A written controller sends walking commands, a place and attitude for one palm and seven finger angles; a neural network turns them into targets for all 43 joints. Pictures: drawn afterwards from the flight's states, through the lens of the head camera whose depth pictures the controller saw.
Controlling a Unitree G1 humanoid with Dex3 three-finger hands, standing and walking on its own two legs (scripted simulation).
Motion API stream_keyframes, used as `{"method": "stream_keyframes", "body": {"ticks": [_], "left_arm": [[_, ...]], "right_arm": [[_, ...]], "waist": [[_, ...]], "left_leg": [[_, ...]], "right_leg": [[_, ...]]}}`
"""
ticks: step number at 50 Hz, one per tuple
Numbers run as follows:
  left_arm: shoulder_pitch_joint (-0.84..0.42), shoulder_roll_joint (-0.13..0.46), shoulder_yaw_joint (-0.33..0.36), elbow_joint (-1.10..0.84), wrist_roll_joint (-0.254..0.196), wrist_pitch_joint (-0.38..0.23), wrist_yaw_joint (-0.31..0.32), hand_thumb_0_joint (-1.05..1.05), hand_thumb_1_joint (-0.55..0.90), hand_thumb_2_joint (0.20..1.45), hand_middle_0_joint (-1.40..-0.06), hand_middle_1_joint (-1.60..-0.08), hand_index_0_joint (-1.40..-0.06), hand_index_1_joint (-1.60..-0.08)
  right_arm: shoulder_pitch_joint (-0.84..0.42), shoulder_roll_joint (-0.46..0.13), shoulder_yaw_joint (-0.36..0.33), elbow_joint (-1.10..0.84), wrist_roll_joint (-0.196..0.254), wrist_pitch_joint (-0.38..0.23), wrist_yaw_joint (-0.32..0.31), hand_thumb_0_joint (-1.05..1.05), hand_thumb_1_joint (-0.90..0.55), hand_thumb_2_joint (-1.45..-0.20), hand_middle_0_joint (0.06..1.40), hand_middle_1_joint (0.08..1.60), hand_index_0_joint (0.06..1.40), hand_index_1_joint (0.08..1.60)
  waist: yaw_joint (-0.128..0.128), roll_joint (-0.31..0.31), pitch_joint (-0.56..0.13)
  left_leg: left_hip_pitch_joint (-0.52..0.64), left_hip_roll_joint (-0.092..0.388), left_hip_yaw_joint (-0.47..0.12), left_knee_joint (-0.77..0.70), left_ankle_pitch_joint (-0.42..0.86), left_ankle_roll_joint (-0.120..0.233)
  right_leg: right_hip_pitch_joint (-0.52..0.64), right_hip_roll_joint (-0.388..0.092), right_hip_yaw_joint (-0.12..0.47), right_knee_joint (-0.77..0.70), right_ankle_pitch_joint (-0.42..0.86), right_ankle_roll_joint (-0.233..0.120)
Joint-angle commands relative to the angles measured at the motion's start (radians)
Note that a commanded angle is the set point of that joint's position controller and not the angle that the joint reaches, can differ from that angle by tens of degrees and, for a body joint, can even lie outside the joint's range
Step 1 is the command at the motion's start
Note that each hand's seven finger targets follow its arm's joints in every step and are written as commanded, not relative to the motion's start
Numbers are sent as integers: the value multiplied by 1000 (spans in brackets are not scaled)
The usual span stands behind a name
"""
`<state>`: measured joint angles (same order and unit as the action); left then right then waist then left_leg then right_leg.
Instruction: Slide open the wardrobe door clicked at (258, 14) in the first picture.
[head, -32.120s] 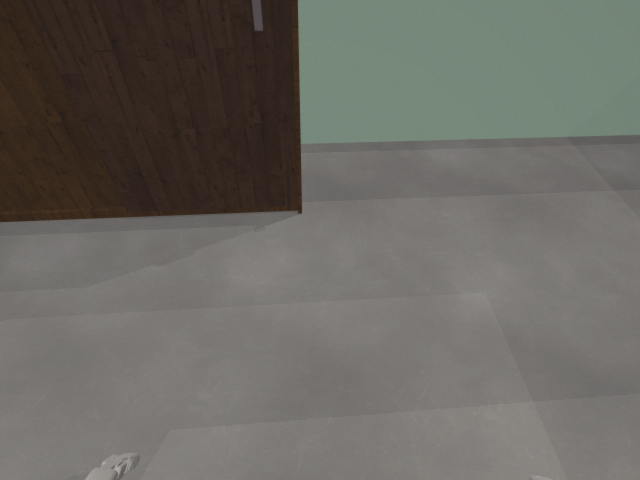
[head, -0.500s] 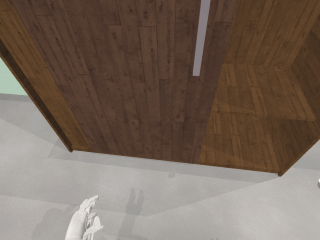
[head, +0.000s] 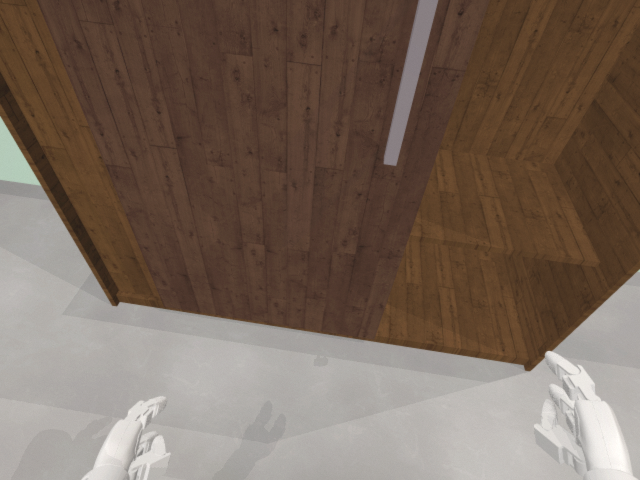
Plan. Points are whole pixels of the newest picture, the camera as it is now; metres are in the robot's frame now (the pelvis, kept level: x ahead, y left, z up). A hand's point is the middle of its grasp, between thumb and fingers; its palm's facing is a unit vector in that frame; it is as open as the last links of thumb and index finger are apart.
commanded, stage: let the arm hang, fingers relaxed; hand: right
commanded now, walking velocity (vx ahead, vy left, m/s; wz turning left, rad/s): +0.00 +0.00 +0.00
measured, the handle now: (408, 78) +0.69 -0.10 +0.20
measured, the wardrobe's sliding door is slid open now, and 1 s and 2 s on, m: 0.53 0.53 0.53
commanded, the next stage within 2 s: look to check the result in 0.98 s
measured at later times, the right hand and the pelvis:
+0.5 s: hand out of the picture -0.04 -0.19 -0.16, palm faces +0.00 +0.97 -0.25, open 7.3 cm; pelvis -0.03 +0.00 +0.01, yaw +0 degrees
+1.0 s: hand out of the picture +0.00 -0.17 -0.17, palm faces -0.01 +0.98 -0.18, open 7.3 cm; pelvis -0.01 +0.00 +0.01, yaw +1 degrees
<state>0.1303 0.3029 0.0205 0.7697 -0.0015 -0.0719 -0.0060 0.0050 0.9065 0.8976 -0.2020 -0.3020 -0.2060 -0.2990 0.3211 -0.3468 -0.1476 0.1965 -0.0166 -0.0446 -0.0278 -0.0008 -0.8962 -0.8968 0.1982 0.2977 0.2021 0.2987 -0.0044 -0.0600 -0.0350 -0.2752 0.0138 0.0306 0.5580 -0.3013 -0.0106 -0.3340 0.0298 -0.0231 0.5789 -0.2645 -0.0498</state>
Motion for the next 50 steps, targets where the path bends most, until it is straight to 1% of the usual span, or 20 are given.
{"method": "stream_keyframes", "body": {"ticks": [1, 2, 3, 5, 7, 9, 11, 13, 14, 19, 21, 26, 31, 37, 39, 43, 45, 47, 49, 50], "left_arm": [[-1, 121, 30, -59, 24, 19, 2, 0, 900, 900, -200, -300, -200, -300], [4, 110, 26, -42, 26, 31, 4, 0, 900, 900, -200, -300, -200, -300], [12, 99, 20, -23, 29, 41, 6, 0, 900, 900, -200, -300, -200, -300], [21, 72, 5, 13, 32, 60, 7, 0, 900, 900, -200, -300, -200, -300], [22, 60, -3, 48, 32, 67, 11, 0, 900, 900, -200, -300, -200, -300], [40, 54, -5, 79, 27, 70, 16, 0, 900, 900, -200, -300, -200, -300], [69, 23, 0, 115, 31, 73, 23, 0, 900, 900, -200, -300, -200, -300], [97, 15, -1, 149, 31, 79, 26, 0, 900, 900, -200, -300, -200, -300], [112, 20, 3, 157, 28, 81, 28, 0, 900, 900, -200, -300, -200, -300], [181, 6, 11, 218, 26, 84, 33, 0, 900, 900, -200, -300, -200, -300], [202, -6, 9, 240, 28, 83, 35, 0, 900, 900, -200, -300, -200, -300], [212, -19, 8, 272, 26, 76, 38, 0, 900, 900, -200, -300, -200, -300], [212, -37, 8, 292, 25, 72, 38, 0, 900, 900, -200, -300, -200, -300], [200, -55, 7, 304, 25, 70, 38, 0, 900, 900, -200, -300, -200, -300], [192, -48, 9, 303, 24, 71, 38, 0, 900, 900, -200, -300, -200, -300], [179, -47, 9, 304, 26, 67, 40, 0, 900, 900, -200, -300, -200, -300], [176, -41, 9, 302, 24, 65, 40, 0, 900, 900, -200, -300, -200, -300], [167, -37, 9, 301, 24, 64, 41, 0, 900, 900, -200, -300, -200, -300], [167, -30, 10, 300, 21, 62, 41, 0, 900, 900, -200, -300, -200, -300], [162, -31, 9, 303, 22, 61, 41, 0, 900, 900, -200, -300, -200, -300]], "right_arm": [[-20, -64, 66, 232, -17, 25, 28, 0, -900, -900, 200, 300, 200, 300], [-48, -60, 76, 293, -15, 29, 26, 0, -900, -900, 200, 300, 200, 300], [-69, -53, 87, 351, -12, 34, 23, 0, -900, -900, 200, 300, 200, 300], [-88, -35, 108, 448, -6, 44, 17, 0, -900, -900, 200, 300, 200, 300], [-77, -29, 117, 538, -2, 46, 15, 0, -900, -900, 200, 300, 200, 300], [-51, -30, 119, 611, -2, 41, 14, 0, -900, -900, 200, 300, 200, 300], [-35, 8, 108, 670, -1, 38, 10, 0, -900, -900, 200, 300, 200, 300], [-36, 3, 114, 717, 3, 39, 11, 0, -900, -900, 200, 300, 200, 300], [-35, 1, 114, 733, 2, 38, 10, 0, -900, -900, 200, 300, 200, 300], [-31, 28, 119, 809, 2, 40, 7, 0, -900, -900, 200, 300, 200, 300], [-27, 44, 120, 832, 3, 42, 5, 0, -900, -900, 200, 300, 200, 300], [-2, 66, 121, 872, 3, 43, 1, 0, -900, -900, 200, 300, 200, 300], [5, 80, 122, 889, 1, 40, -3, 0, -900, -900, 200, 300, 200, 300], [-5, 88, 122, 893, 0, 37, -5, 0, -900, -900, 200, 300, 200, 300], [-3, 88, 122, 893, -2, 38, -5, 0, -900, -900, 200, 300, 200, 300], [-11, 94, 119, 897, -2, 36, -4, 0, -900, -900, 200, 300, 200, 300], [-12, 90, 120, 898, -2, 35, -4, 0, -900, -900, 200, 300, 200, 300], [-17, 93, 120, 901, -2, 35, -3, 0, -900, -900, 200, 300, 200, 300], [-12, 82, 119, 900, -2, 31, -3, 0, -900, -900, 200, 300, 200, 300], [-17, 89, 121, 904, -1, 31, -3, 0, -900, -900, 200, 300, 200, 300]], "waist": [[13, 196, -36], [19, 224, -20], [25, 213, -8], [28, 111, 23], [18, -4, 43], [12, -39, 30], [14, -84, 4], [17, -100, 11], [17, -53, 17], [21, 75, 69], [23, 84, 82], [12, 59, 98], [10, 85, 97], [13, 41, 111], [11, 46, 118], [12, 8, 98], [13, 19, 77], [13, 21, 86], [11, 48, 63], [14, 42, 61]], "left_leg": [[13, 98, -95, -77, 110, 55], [-10, 111, -118, -105, 101, 64], [-27, 119, -129, -127, 88, 67], [-41, 109, -132, -153, 31, 62], [-16, 88, -130, -171, -19, 55], [24, 84, -132, -196, -16, 55], [42, 94, -133, -222, -29, 64], [39, 91, -133, -236, -65, 70], [37, 86, -126, -247, -71, 67], [-2, 80, -116, -267, -116, 63], [-12, 75, -111, -259, -118, 59], [12, 63, -95, -225, -55, 51], [22, 69, -96, -222, -25, 47], [18, 69, -92, -217, 6, 42], [10, 66, -92, -219, 0, 42], [32, 66, -86, -208, 41, 40], [49, 68, -85, -208, 56, 39], [46, 68, -82, -209, 58, 38], [61, 71, -83, -214, 83, 38], [56, 75, -85, -215, 90, 38]], "right_leg": [[6, -131, 152, -93, 182, -12], [25, -114, 142, -86, 158, -6], [45, -103, 132, -89, 145, -1], [63, -98, 128, -125, 117, 6], [45, -99, 137, -174, 52, 6], [43, -97, 136, -182, 33, 10], [57, -92, 122, -179, -7, 14], [51, -92, 123, -190, -60, 16], [55, -97, 127, -191, -60, 15], [53, -107, 130, -208, -72, 9], [53, -112, 137, -225, -78, 6], [32, -129, 153, -269, -89, 0], [39, -124, 139, -267, -56, 0], [44, -122, 134, -273, -37, 4], [49, -122, 136, -272, -44, 5], [59, -129, 143, -288, -32, 3], [70, -132, 142, -282, -8, 3], [73, -131, 143, -287, -8, 4], [95, -132, 135, -269, 46, 3], [107, -130, 129, -264, 67, 4]]}}
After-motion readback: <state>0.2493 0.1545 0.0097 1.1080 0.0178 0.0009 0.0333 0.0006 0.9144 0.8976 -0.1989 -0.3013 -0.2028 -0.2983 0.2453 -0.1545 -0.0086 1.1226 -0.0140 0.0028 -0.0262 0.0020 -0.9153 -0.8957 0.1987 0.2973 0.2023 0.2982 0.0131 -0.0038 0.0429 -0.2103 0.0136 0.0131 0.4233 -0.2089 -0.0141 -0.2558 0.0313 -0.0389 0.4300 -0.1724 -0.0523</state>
